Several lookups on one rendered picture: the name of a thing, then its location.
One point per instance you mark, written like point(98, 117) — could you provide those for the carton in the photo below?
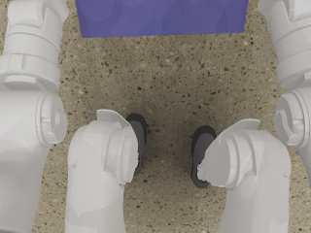
point(131, 18)

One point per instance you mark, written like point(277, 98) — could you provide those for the left robot forearm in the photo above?
point(32, 45)

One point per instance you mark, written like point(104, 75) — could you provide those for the left robot shin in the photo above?
point(102, 114)

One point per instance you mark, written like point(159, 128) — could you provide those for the right robot forearm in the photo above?
point(289, 26)

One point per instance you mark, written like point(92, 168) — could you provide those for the right robot thigh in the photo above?
point(248, 163)

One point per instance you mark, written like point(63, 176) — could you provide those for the robot left upper arm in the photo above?
point(31, 122)

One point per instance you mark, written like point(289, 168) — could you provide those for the robot right upper arm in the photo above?
point(292, 123)

